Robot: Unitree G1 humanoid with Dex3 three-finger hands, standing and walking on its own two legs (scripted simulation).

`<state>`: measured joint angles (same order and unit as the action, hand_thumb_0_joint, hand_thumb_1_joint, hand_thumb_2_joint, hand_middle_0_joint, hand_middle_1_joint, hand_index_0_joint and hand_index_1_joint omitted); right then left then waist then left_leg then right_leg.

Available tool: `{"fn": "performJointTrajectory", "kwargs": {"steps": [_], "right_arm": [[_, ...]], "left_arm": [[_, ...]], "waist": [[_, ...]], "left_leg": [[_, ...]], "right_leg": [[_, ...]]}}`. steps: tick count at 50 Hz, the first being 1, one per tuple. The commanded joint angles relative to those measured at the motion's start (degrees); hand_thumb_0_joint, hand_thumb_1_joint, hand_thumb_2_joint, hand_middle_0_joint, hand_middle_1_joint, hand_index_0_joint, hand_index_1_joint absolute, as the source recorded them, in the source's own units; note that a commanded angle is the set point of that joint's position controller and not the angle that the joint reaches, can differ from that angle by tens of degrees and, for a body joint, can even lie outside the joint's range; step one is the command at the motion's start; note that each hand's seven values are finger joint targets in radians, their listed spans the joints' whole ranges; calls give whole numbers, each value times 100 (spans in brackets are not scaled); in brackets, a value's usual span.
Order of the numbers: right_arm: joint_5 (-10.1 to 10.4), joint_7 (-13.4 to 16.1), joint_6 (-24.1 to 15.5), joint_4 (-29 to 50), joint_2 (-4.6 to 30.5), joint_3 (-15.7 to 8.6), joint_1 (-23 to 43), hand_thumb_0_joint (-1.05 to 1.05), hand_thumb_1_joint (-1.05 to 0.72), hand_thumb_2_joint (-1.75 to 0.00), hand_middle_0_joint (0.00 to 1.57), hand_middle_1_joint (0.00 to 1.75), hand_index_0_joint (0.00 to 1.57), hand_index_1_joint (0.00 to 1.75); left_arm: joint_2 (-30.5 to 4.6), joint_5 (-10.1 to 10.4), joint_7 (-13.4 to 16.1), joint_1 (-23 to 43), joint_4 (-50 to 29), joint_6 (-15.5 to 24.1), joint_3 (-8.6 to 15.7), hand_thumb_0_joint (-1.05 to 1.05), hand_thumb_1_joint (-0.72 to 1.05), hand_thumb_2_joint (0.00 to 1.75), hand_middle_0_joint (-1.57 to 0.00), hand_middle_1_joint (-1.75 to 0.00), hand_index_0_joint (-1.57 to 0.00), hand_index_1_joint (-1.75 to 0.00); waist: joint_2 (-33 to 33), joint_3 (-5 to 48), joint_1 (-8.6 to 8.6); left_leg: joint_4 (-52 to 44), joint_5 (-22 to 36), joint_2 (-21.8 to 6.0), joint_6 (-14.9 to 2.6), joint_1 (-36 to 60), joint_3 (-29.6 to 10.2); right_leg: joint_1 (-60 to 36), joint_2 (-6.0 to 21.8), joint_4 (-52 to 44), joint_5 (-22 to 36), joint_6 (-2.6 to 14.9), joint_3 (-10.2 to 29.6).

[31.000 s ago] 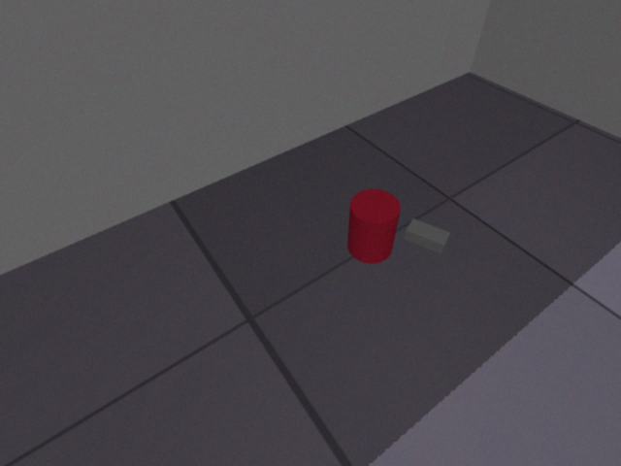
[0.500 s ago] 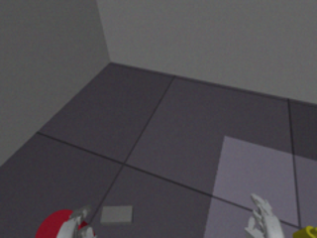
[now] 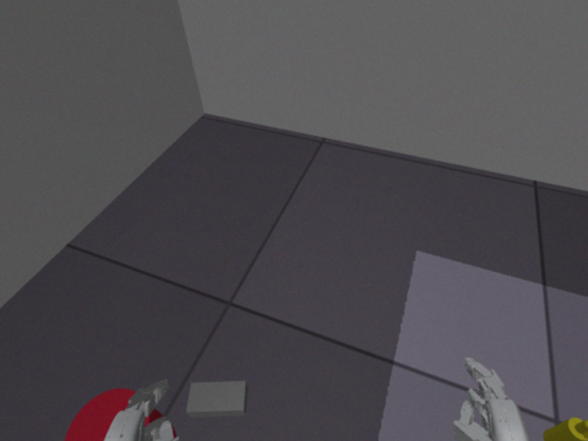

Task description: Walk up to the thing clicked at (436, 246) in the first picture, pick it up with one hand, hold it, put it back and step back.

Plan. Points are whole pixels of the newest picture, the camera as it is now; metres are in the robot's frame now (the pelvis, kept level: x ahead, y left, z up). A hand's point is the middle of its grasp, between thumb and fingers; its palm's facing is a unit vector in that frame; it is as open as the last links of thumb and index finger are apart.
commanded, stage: home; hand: left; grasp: from above
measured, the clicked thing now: (218, 398) +0.40 +0.27 -0.69
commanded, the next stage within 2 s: stand in 0.02 s
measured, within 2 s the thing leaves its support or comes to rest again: neither
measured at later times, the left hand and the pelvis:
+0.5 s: hand out of the picture +0.08 +0.24 -0.11, palm faces +0.02 -0.94 -0.33, open 7.4 cm; pelvis -0.01 +0.01 +0.04, yaw +0 degrees
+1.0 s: hand out of the picture +0.03 +0.25 -0.10, palm faces +0.01 -0.94 -0.34, open 7.4 cm; pelvis -0.01 +0.01 +0.06, yaw +0 degrees
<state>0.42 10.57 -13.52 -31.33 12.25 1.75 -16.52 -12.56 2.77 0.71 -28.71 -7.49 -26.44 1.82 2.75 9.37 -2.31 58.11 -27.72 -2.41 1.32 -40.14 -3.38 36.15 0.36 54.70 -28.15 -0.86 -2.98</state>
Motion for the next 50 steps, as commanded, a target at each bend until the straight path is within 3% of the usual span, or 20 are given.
{"fn": "performJointTrajectory", "kwargs": {"steps": [1,4,5,6,7,8,9,11,13,18,21,26,29,32,37,50], "right_arm": [[-7,73,-335,942,706,-316,424,0,-90,-90,20,30,20,30],[0,78,-324,959,704,-309,422,0,-90,-90,20,30,20,30],[0,66,-323,957,701,-308,416,0,-90,-90,20,30,20,30],[-651,-275,318,-465,1371,-516,715,0,-90,-90,20,30,20,30],[-655,-451,556,-535,1386,-612,717,0,-90,-90,20,30,20,30],[-666,-557,671,-509,1369,-612,733,0,-90,-90,20,30,20,30],[-645,-643,754,-505,1333,-578,608,0,-90,-90,20,30,20,30],[-396,-838,804,-713,1215,-550,663,0,-90,-90,20,30,20,30],[-319,-913,859,-824,1255,-621,874,0,-90,-90,20,30,20,30],[-343,-961,990,-1268,1290,-683,944,0,-90,-90,20,30,20,30],[-343,-947,1039,-1502,1348,-680,944,0,-90,-90,20,30,20,30],[-289,-883,1095,-1898,1389,-643,796,0,-90,-90,20,30,20,30],[-273,-868,1141,-2110,1458,-638,887,0,-90,-90,20,30,20,30],[-233,-860,1161,-2317,1476,-614,834,0,-90,-90,20,30,20,30],[-214,-865,1206,-2527,1490,-599,903,0,-90,-90,20,30,20,30],[-170,-912,1237,-2888,1535,-535,1037,0,-90,-90,20,30,20,30]], "left_arm": [[-624,-25,70,177,-1089,297,353,0,90,90,-20,-30,-20,-30],[-696,-15,75,274,-1207,305,370,0,90,90,-20,-30,-20,-30],[-560,-2,62,70,-1002,284,310,0,90,90,-20,-30,-20,-30],[-1140,-665,298,1830,1008,1519,315,0,90,90,-20,-30,-20,-30],[-1241,-690,276,1192,1908,1911,437,0,90,90,-20,-30,-20,-30],[-1314,-710,240,1184,2179,2101,419,0,90,90,-20,-30,-20,-30],[-1319,-702,204,1368,2356,2203,396,0,90,90,-20,-30,-20,-30],[-1307,-649,166,1583,2795,2368,337,0,90,90,-20,-30,-20,-30],[-1250,-577,147,1630,3244,2400,373,0,90,90,-20,-30,-20,-30],[-1230,-563,168,1859,4258,2584,352,0,90,90,-20,-30,-20,-30],[-1215,-540,161,1858,4735,2660,343,0,90,90,-20,-30,-20,-30],[-1270,-485,176,1860,5420,2714,317,0,90,90,-20,-30,-20,-30],[-1300,-456,176,1781,5818,2713,284,0,90,90,-20,-30,-20,-30],[-1346,-451,174,1815,6105,2714,262,0,90,90,-20,-30,-20,-30],[-1418,-464,175,1847,6480,2717,233,0,90,90,-20,-30,-20,-30],[-1529,-452,152,2071,6901,2760,175,0,90,90,-20,-30,-20,-30]], "waist": [[4,396,3],[-7,317,-12],[-77,438,-17],[-360,-850,439],[-670,-367,456],[-745,-272,355],[-441,-353,231],[-113,-193,327],[-485,-189,413],[-236,-440,381],[-54,-625,395],[-100,-757,321],[-99,-933,343],[-123,-1034,317],[-200,-1200,314],[-285,-1211,287]], "left_leg": [[-915,1203,205,-176,655,133],[-913,1051,213,-193,615,144],[-926,1168,202,-191,673,118],[-1323,2319,-29,-439,773,-54],[-1240,2337,41,-514,1146,156],[-1237,2281,69,-531,1326,179],[-1406,2083,72,-523,1312,46],[-1724,1906,61,-552,1657,-46],[-1726,1931,72,-498,1924,16],[-2316,1310,-62,-505,2121,-189],[-2708,1307,-166,-501,2159,-352],[-3117,1917,-243,-455,2484,-409],[-3375,1668,-257,-414,2675,-390],[-3567,1784,-254,-351,2823,-358],[-3908,1384,-282,-329,2876,-375],[-4067,1704,-297,-257,3151,-296]], "right_leg": [[-106,-167,-909,1164,59,-101],[-44,-154,-975,1031,50,-86],[-140,-176,-924,1132,57,-97],[-1058,229,-1088,1351,323,348],[-1253,349,-1326,1431,509,732],[-1263,439,-1385,1576,577,910],[-1179,347,-1371,1580,551,871],[-1577,414,-1317,1678,407,728],[-1487,431,-1550,1622,365,760],[-1651,409,-1965,1157,257,629],[-1919,380,-2126,1308,232,539],[-2329,437,-2487,1838,206,552],[-2404,473,-2872,1769,190,575],[-2547,513,-3092,1843,172,611],[-2649,520,-3375,1687,136,568],[-2778,607,-3817,1690,98,620]]}}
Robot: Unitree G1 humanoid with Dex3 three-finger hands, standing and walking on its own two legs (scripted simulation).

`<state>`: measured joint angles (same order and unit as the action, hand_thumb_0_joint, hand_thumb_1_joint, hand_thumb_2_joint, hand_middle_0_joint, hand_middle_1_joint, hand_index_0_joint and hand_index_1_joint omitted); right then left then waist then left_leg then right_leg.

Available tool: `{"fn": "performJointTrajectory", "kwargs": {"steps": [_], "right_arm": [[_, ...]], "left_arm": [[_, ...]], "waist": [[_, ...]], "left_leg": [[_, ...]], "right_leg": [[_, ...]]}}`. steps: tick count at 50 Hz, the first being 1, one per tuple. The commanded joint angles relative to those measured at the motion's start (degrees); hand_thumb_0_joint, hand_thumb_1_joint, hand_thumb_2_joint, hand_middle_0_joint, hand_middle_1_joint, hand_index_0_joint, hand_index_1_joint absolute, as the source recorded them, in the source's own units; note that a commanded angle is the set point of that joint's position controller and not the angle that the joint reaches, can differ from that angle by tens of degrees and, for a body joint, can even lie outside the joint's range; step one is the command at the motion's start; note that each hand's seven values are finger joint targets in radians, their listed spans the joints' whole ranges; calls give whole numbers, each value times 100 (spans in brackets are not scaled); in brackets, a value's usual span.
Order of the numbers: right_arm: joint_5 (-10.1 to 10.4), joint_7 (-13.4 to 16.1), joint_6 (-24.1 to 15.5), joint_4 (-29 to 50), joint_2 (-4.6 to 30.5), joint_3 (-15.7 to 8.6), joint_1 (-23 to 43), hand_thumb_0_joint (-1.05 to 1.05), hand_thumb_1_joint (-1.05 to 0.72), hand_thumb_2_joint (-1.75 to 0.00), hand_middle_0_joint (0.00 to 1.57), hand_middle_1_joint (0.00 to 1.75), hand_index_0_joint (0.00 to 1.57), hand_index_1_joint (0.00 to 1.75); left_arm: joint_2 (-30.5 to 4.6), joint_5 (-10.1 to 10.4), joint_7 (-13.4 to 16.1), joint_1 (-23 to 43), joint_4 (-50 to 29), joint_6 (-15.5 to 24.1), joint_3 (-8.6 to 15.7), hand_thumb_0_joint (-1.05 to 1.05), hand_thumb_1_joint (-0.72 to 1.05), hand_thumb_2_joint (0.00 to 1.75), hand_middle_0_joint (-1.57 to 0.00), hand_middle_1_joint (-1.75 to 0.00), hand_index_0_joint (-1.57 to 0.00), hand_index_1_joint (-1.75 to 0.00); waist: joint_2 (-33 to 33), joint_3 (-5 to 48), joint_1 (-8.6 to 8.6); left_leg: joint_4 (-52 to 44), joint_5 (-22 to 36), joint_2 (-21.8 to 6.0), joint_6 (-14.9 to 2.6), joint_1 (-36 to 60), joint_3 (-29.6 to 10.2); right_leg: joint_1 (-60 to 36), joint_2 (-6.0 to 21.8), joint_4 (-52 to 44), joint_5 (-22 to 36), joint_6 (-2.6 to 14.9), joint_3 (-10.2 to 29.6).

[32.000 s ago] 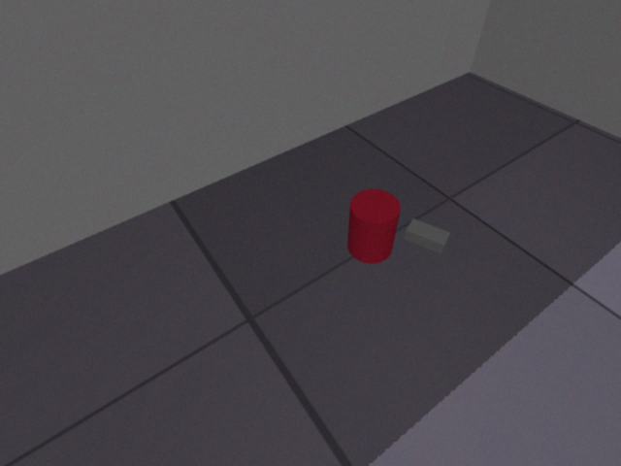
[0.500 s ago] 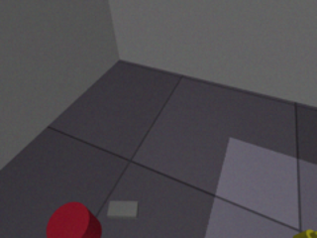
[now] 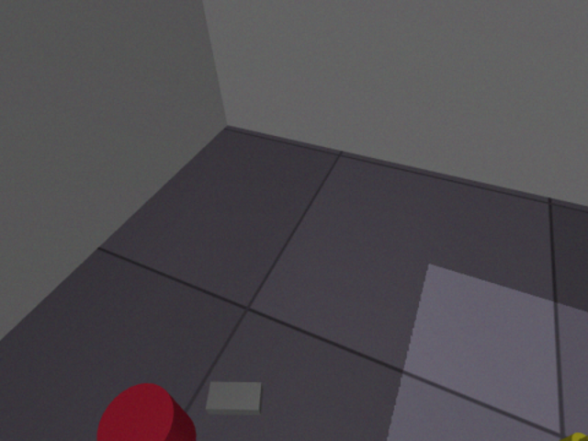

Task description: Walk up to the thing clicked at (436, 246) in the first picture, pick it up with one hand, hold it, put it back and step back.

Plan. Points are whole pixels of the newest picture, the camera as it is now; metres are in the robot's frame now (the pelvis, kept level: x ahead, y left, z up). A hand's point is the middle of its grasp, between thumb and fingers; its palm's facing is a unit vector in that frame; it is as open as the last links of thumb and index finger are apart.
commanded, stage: stand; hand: left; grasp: from above
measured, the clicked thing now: (235, 398) +0.42 +0.26 -0.75
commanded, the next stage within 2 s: step back in 1.64 s
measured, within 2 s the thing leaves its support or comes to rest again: neither
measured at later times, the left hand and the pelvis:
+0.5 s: hand out of the picture +0.06 +0.24 -0.16, palm faces +0.00 -0.94 -0.33, open 7.4 cm; pelvis +0.00 -0.01 +0.00, yaw +0 degrees
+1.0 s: hand out of the picture +0.08 +0.24 -0.16, palm faces +0.00 -0.94 -0.33, open 7.4 cm; pelvis +0.01 -0.01 +0.00, yaw +0 degrees
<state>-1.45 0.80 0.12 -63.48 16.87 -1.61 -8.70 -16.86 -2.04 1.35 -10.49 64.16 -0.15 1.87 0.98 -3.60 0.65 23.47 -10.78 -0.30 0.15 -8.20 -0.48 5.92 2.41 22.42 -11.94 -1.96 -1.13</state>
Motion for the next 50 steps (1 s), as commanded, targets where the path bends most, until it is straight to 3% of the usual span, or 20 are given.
{"fn": "performJointTrajectory", "kwargs": {"steps": [1,11,26,32,44,50], "right_arm": [[13,63,-126,309,1097,-202,263,0,-90,-90,20,30,20,30],[23,55,-129,197,1187,-150,309,0,-90,-90,20,30,20,30],[39,55,-162,114,1255,-97,338,0,-90,-90,20,30,20,30],[49,40,-161,98,1281,-93,351,0,-90,-90,20,30,20,30],[55,34,-183,100,1326,-81,409,0,-90,-90,20,30,20,30],[57,33,-176,94,1362,-82,426,0,-90,-90,20,30,20,30]], "left_arm": [[-1129,40,85,272,-253,132,178,0,90,90,-20,-30,-20,-30],[-1201,55,51,377,-125,123,168,0,90,90,-20,-30,-20,-30],[-1255,93,12,540,-76,135,170,0,90,90,-20,-30,-20,-30],[-1242,95,-4,549,-54,130,161,0,90,90,-20,-30,-20,-30],[-1263,114,-26,601,-73,140,149,0,90,90,-20,-30,-20,-30],[-1327,121,-24,606,-93,166,160,0,90,90,-20,-30,-20,-30]], "waist": [[-107,74,-10],[5,89,-11],[-72,254,-22],[-46,152,-45],[-116,311,-60],[-87,456,-60]], "left_leg": [[-613,-15,-505,-143,-73,-575],[-724,-132,-547,-135,-139,-569],[-731,426,-609,-136,-3,-514],[-803,159,-603,-119,-53,-540],[-722,588,-655,-116,162,-507],[-634,842,-669,-149,204,-452]], "right_leg": [[203,406,-607,83,207,455],[124,424,-654,102,227,458],[-38,466,-641,514,248,460],[48,442,-673,300,240,434],[68,467,-679,473,248,450],[-116,530,-687,884,250,497]]}}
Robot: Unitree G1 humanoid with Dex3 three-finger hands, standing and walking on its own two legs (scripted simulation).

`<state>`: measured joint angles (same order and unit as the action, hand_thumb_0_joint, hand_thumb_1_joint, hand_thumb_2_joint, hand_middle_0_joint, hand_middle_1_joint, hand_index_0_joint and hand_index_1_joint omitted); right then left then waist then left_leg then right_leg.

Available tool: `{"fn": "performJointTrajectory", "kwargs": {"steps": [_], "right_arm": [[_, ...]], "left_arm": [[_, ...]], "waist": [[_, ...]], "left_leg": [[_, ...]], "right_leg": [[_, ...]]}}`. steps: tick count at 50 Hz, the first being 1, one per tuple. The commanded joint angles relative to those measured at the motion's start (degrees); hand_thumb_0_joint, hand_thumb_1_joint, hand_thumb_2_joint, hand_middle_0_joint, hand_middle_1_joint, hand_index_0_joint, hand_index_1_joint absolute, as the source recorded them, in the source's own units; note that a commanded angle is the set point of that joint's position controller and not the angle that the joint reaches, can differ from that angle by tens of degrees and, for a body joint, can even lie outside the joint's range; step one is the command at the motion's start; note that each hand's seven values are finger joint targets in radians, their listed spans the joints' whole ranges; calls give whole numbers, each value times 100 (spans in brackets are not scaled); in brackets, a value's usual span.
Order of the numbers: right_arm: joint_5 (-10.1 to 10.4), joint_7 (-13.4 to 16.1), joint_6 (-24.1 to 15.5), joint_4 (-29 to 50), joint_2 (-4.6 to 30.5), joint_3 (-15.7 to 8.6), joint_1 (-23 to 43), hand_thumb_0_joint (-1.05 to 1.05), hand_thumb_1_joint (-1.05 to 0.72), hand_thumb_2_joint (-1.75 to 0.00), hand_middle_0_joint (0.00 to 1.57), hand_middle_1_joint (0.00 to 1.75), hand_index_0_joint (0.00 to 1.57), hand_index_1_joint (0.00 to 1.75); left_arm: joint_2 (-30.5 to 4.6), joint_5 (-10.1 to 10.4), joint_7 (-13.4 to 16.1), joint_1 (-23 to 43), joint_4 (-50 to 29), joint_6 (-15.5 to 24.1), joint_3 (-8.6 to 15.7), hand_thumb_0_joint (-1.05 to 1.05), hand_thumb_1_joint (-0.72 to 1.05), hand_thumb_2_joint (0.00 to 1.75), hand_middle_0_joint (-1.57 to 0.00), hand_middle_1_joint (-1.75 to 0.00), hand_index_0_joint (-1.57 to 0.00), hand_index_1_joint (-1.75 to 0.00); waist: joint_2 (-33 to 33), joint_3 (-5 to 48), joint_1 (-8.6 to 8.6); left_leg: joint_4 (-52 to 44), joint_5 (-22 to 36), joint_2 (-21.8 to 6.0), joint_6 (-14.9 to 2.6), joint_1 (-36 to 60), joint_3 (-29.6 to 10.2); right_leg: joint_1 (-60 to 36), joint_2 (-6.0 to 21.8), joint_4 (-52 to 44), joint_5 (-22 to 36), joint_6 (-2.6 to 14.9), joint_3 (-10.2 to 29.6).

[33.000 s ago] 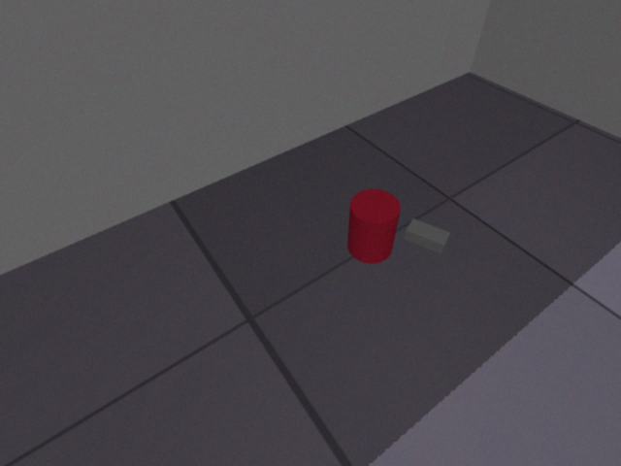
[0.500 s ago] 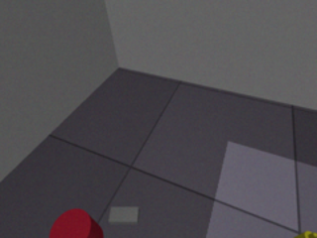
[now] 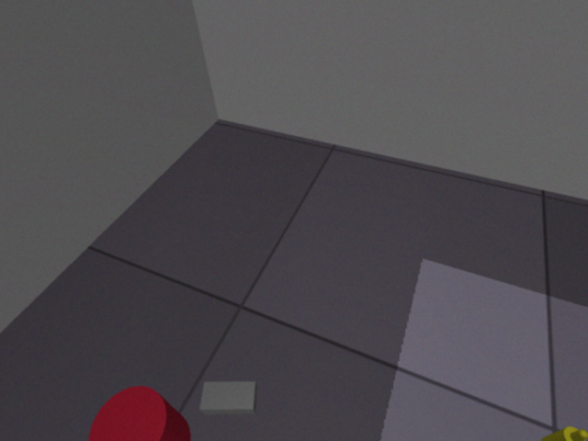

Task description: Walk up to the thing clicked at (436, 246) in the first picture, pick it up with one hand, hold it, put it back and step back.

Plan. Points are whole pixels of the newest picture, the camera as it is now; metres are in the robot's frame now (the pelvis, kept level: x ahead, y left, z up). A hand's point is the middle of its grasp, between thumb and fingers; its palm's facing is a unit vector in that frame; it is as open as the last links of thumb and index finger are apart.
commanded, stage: stand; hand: left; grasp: from above
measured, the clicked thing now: (229, 397) +0.40 +0.27 -0.75
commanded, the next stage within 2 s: step back in 0.64 s
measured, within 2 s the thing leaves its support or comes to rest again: neither
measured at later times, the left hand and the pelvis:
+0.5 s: hand out of the picture +0.08 +0.25 -0.16, palm faces +0.00 -0.94 -0.33, open 7.4 cm; pelvis +0.01 +0.00 +0.00, yaw +0 degrees
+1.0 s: hand out of the picture +0.09 +0.30 -0.18, palm faces -0.03 -0.93 -0.37, open 7.4 cm; pelvis -0.05 +0.03 -0.03, yaw +0 degrees
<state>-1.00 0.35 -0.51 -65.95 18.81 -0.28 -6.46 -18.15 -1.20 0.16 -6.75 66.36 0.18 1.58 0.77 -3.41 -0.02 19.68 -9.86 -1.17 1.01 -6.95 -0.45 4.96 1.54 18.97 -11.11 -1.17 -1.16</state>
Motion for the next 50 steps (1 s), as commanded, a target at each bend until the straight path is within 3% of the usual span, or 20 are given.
{"fn": "performJointTrajectory", "kwargs": {"steps": [1,3,9,15,20,31,32,33,36,40,43,44,45,46,47,48,49,50], "right_arm": [[11,76,-113,349,1139,-204,188,0,-90,-90,20,30,20,30],[16,75,-120,361,1157,-203,240,0,-90,-90,20,30,20,30],[13,73,-115,362,1162,-194,260,0,-90,-90,20,30,20,30],[23,66,-134,377,1213,-207,267,0,-90,-90,20,30,20,30],[18,66,-128,360,1212,-199,201,0,-90,-90,20,30,20,30],[23,57,-127,384,1229,-201,239,0,-90,-90,20,30,20,30],[70,16,-9,502,1527,-311,433,0,-90,-90,20,30,20,30],[107,13,35,589,1451,-320,370,0,-90,-90,20,30,20,30],[139,-6,115,733,1447,-384,270,0,-90,-90,20,30,20,30],[119,-44,216,925,1413,-450,135,0,-90,-90,20,30,20,30],[77,-93,288,1009,1334,-502,-147,0,-90,-90,20,30,20,30],[67,-111,297,1022,1295,-514,-300,0,-90,-90,20,30,20,30],[50,-128,294,1042,1333,-545,-413,0,-90,-90,20,30,20,30],[54,-132,266,1076,1427,-574,-556,0,-90,-90,20,30,20,30],[34,-117,220,1124,1610,-589,-541,0,-90,-90,20,30,20,30],[2,-103,167,1168,2018,-671,-362,0,-90,-90,20,30,20,30],[-59,-69,112,1270,2186,-709,-241,0,-90,-90,20,30,20,30],[-92,-38,97,1359,2240,-733,-162,0,-90,-90,20,30,20,30]], "left_arm": [[-1225,38,99,259,-321,136,195,0,90,90,-20,-30,-20,-30],[-1203,36,98,230,-317,137,190,0,90,90,-20,-30,-20,-30],[-1229,41,87,248,-310,108,197,0,90,90,-20,-30,-20,-30],[-1211,44,74,224,-335,133,191,0,90,90,-20,-30,-20,-30],[-1229,50,67,292,-356,120,194,0,90,90,-20,-30,-20,-30],[-1285,50,70,262,-393,144,184,0,90,90,-20,-30,-20,-30],[-1716,169,97,297,-555,87,382,0,90,90,-20,-30,-20,-30],[-1672,189,125,190,-620,69,395,0,90,90,-20,-30,-20,-30],[-1628,174,143,191,-859,32,414,0,90,90,-20,-30,-20,-30],[-1775,110,129,379,-1189,-44,464,0,90,90,-20,-30,-20,-30],[-1909,25,135,728,-1494,-95,511,0,90,90,-20,-30,-20,-30],[-1935,-10,129,831,-1587,-106,512,0,90,90,-20,-30,-20,-30],[-1893,-14,123,918,-1660,-135,500,0,90,90,-20,-30,-20,-30],[-1844,-21,124,975,-1752,-160,489,0,90,90,-20,-30,-20,-30],[-1640,42,126,920,-1771,-190,456,0,90,90,-20,-30,-20,-30],[-1317,102,153,805,-1787,-238,398,0,90,90,-20,-30,-20,-30],[-1314,58,225,511,-1767,-290,424,0,90,90,-20,-30,-20,-30],[-1347,54,261,303,-1692,-315,419,0,90,90,-20,-30,-20,-30]], "waist": [[-79,459,-2],[-70,487,23],[-58,308,30],[-42,420,35],[-17,358,3],[-70,423,8],[-155,-202,8],[-135,4,-5],[-209,429,-69],[-503,759,-103],[-1034,745,-167],[-1139,731,-215],[-1167,662,-276],[-994,700,-363],[-167,565,-367],[948,365,-293],[881,499,-169],[981,587,-143]], "left_leg": [[-253,885,-594,-221,96,-469],[-235,1012,-596,-229,152,-463],[-356,693,-582,-180,66,-481],[-293,893,-605,-215,121,-461],[-359,751,-596,-180,61,-463],[-309,848,-609,-206,136,-440],[241,1633,-501,-324,-318,-511],[449,1888,-511,-358,-252,-433],[859,1740,-418,-458,-249,-377],[1574,735,-77,-429,-323,-197],[2438,-755,272,-393,-321,-74],[2490,-1030,260,-407,-245,-150],[2487,-1038,208,-451,-132,-221],[2189,-353,-6,-574,-179,-408],[1031,983,-669,-793,-627,-1064],[50,2194,-1467,-1026,-647,-2275],[77,2581,-1761,-1290,-428,-2655],[37,2519,-1876,-1361,-510,-2875]], "right_leg": [[-28,610,-310,864,176,471],[-64,613,-308,998,162,460],[61,563,-355,594,172,422],[-44,614,-366,904,182,476],[-3,597,-372,700,190,470],[-18,624,-395,872,183,491],[452,537,133,1787,238,535],[407,545,268,1980,301,461],[377,581,487,1929,511,530],[712,1046,442,1554,910,1046],[1249,1514,385,1428,1257,1338],[1441,1571,521,1385,1310,1322],[1779,1514,644,1075,1248,1256],[1745,1262,1116,809,1058,1061],[1511,494,2086,196,637,515],[1885,-645,3112,-1376,318,287],[2077,-780,3958,-2553,330,977],[2138,-841,4516,-2707,332,1215]]}}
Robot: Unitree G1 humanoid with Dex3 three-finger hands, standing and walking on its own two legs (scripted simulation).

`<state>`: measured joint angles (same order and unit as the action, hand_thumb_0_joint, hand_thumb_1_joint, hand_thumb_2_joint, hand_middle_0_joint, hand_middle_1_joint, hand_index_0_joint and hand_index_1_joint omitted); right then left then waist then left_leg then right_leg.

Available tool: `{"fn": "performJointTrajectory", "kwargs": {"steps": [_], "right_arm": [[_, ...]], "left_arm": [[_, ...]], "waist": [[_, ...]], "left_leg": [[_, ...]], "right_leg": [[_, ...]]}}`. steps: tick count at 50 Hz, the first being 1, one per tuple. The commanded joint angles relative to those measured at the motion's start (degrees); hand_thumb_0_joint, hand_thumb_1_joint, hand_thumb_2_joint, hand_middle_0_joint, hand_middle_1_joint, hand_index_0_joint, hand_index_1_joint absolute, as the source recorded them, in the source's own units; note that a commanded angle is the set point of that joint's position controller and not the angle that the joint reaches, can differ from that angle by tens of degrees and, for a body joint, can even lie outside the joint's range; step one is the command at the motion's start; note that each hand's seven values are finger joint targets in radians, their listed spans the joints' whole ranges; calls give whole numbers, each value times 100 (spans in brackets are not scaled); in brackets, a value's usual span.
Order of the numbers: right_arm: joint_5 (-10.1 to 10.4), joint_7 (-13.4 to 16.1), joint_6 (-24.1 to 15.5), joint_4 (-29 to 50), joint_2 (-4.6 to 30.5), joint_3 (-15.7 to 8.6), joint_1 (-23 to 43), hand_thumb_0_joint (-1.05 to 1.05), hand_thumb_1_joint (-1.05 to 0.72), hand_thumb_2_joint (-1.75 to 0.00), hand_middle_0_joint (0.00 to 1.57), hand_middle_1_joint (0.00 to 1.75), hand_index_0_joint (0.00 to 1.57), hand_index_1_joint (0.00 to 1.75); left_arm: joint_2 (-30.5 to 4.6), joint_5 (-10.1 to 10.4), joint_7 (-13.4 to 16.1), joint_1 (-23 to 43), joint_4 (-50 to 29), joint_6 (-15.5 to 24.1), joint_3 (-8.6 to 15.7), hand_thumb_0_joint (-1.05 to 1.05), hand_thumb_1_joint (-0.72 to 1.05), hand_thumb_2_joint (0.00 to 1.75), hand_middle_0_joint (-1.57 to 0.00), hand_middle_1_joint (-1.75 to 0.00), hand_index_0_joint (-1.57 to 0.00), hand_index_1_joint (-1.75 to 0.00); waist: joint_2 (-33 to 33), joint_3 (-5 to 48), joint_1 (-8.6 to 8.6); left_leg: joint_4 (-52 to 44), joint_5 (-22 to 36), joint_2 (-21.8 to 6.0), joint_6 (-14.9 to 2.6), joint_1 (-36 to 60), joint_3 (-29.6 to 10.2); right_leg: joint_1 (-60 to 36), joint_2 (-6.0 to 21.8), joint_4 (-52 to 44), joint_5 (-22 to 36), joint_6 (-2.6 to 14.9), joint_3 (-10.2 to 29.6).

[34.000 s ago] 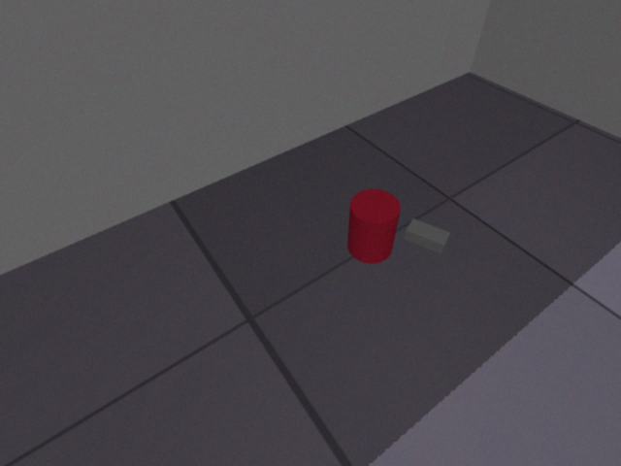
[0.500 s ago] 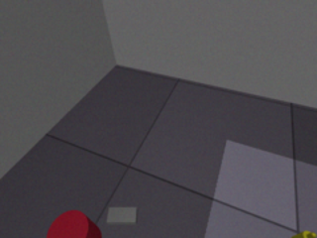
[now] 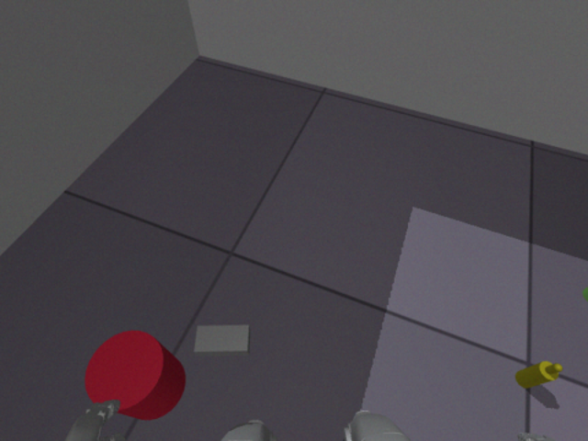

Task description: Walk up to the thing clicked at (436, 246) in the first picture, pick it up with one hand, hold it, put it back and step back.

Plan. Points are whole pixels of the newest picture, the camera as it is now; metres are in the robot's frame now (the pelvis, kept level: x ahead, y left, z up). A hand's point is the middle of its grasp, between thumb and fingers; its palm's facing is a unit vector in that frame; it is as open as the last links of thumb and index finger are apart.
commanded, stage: step back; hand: left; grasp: from above
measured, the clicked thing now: (223, 340) +0.45 +0.24 -0.73
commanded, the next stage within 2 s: none
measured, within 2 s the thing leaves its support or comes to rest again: neither
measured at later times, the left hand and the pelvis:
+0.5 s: hand out of the picture -0.04 +0.23 -0.14, palm faces -0.09 -0.91 -0.40, open 7.4 cm; pelvis -0.13 -0.03 +0.00, yaw -6 degrees
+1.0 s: hand out of the picture -0.14 +0.24 -0.14, palm faces +0.02 -0.94 -0.35, open 7.4 cm; pelvis -0.27 -0.02 +0.01, yaw +0 degrees
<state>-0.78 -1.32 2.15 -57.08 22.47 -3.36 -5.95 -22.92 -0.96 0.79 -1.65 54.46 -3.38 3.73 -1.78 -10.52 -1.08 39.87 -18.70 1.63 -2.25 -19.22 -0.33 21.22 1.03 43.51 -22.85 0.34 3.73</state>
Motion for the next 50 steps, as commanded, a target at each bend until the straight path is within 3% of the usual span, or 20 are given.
{"fn": "performJointTrajectory", "kwargs": {"steps": [1,4,10,14,20,21,22,23,24,27,28,33,36,39,40,41,42,43,47,50], "right_arm": [[-116,173,-171,542,1703,-405,-118,0,-90,-90,20,30,20,30],[-132,252,-193,819,1367,-350,381,0,-90,-90,20,30,20,30],[-52,340,-208,886,1170,-339,-358,0,-90,-90,20,30,20,30],[-87,309,-171,1049,1381,-355,-204,0,-90,-90,20,30,20,30],[-63,223,-8,1237,1450,-373,300,0,-90,-90,20,30,20,30],[-11,211,13,1234,1218,-322,162,0,-90,-90,20,30,20,30],[20,241,-2,1270,889,-227,137,0,-90,-90,20,30,20,30],[-22,321,25,1231,1166,-362,329,0,-90,-90,20,30,20,30],[-19,318,31,1103,1345,-421,106,0,-90,-90,20,30,20,30],[103,262,-6,758,1021,-265,-658,0,-90,-90,20,30,20,30],[103,287,-38,750,949,-199,-786,0,-90,-90,20,30,20,30],[41,334,-125,1048,951,-120,-372,0,-90,-90,20,30,20,30],[-4,328,-170,1059,942,-139,-560,0,-90,-90,20,30,20,30],[-36,284,-174,814,956,-206,-1156,0,-90,-90,20,30,20,30],[-55,284,-182,804,1098,-262,-1192,0,-90,-90,20,30,20,30],[-114,279,-184,874,1471,-368,-1068,0,-90,-90,20,30,20,30],[-150,238,-160,1012,1836,-428,-753,0,-90,-90,20,30,20,30],[-157,222,-158,1104,2132,-480,-687,0,-90,-90,20,30,20,30],[-161,313,-190,1274,1337,-263,76,0,-90,-90,20,30,20,30],[-120,313,-174,1301,1210,-275,-93,0,-90,-90,20,30,20,30]], "left_arm": [[-955,36,199,-249,-450,20,214,0,90,90,-20,-30,-20,-30],[-1001,89,155,-799,-355,-5,224,0,90,90,-20,-30,-20,-30],[-942,7,106,-560,-769,114,298,0,90,90,-20,-30,-20,-30],[-899,21,51,-862,-752,111,322,0,90,90,-20,-30,-20,-30],[-933,-33,-86,-2104,-304,134,463,0,90,90,-20,-30,-20,-30],[-1182,-148,-79,-1956,-387,158,531,0,90,90,-20,-30,-20,-30],[-1630,-175,-84,-1450,-695,180,630,0,90,90,-20,-30,-20,-30],[-2135,-211,-52,-890,-1006,169,710,0,90,90,-20,-30,-20,-30],[-1959,-191,-11,-418,-1160,214,680,0,90,90,-20,-30,-20,-30],[-1130,-141,33,220,-1273,283,501,0,90,90,-20,-30,-20,-30],[-1079,-149,31,99,-1274,281,514,0,90,90,-20,-30,-20,-30],[-959,-135,127,-1039,-1222,261,507,0,90,90,-20,-30,-20,-30],[-1060,-93,149,-986,-1293,194,478,0,90,90,-20,-30,-20,-30],[-1218,9,90,-660,-1414,114,425,0,90,90,-20,-30,-20,-30],[-1133,23,75,-653,-1465,81,365,0,90,90,-20,-30,-20,-30],[-974,43,56,-714,-1521,77,335,0,90,90,-20,-30,-20,-30],[-854,84,73,-583,-1518,76,318,0,90,90,-20,-30,-20,-30],[-1024,11,141,-142,-1575,63,433,0,90,90,-20,-30,-20,-30],[-930,104,87,-805,-1174,52,415,0,90,90,-20,-30,-20,-30],[-877,36,88,-933,-1117,104,423,0,90,90,-20,-30,-20,-30]], "waist": [[1089,1221,2],[999,1344,340],[729,1477,-94],[1106,1454,-73],[1041,1668,411],[186,1350,344],[-1168,826,250],[-1437,474,481],[-1274,93,241],[-606,272,-344],[-667,521,-292],[-726,1163,451],[-915,1478,418],[-731,1627,94],[-431,1605,64],[527,1644,118],[1374,1368,137],[1691,1220,-264],[880,900,327],[873,1005,175]], "left_leg": [[-1943,3210,-1989,-912,572,-2529],[-1685,2682,-1476,-799,985,-1539],[-1292,3410,-1670,-1196,1986,-1379],[-1454,2682,-1863,-1267,1565,-1403],[-1241,149,-1315,-482,-91,-865],[-476,-612,-821,-119,-914,-627],[731,-1196,270,261,-1749,-112],[2142,-1601,399,353,-1051,-705],[2797,-1218,200,336,-668,-1011],[3092,-337,755,277,-848,-1082],[3047,-300,763,298,-975,-996],[1573,-1073,286,433,-1470,-704],[91,-1050,-108,283,-732,-401],[-1494,463,33,154,379,93],[-1604,1154,-190,62,772,-273],[-1616,1795,-1105,-297,1121,-1534],[-1881,2293,-1944,-888,1153,-2537],[-2059,2409,-2468,-1600,213,-3055],[-1667,2876,-1547,-1037,371,-1345],[-1375,2800,-1528,-1163,960,-1270]], "right_leg": [[487,-740,2346,-1328,216,871],[692,-718,2720,-568,175,849],[874,-513,1926,-724,-186,624],[305,-335,1018,-761,-184,227],[-1553,-184,-1540,529,239,-237],[-1490,453,-2141,-226,473,953],[-945,1449,-2839,-941,885,2543],[730,2336,-3309,-1103,1721,3294],[1421,2317,-3458,-1238,1685,3153],[429,889,-2544,1320,736,665],[-81,755,-2388,1643,658,506],[-2346,1328,-1719,3031,1159,835],[-2387,1523,-1278,3793,1194,872],[-1776,1262,-840,3450,876,534],[-1156,1081,-726,2798,613,467],[-317,520,-174,1607,309,112],[538,-394,588,-480,72,-516],[314,-500,1793,-1636,8,193],[670,-751,3029,-616,145,670],[748,-602,2465,-612,-109,473]]}}
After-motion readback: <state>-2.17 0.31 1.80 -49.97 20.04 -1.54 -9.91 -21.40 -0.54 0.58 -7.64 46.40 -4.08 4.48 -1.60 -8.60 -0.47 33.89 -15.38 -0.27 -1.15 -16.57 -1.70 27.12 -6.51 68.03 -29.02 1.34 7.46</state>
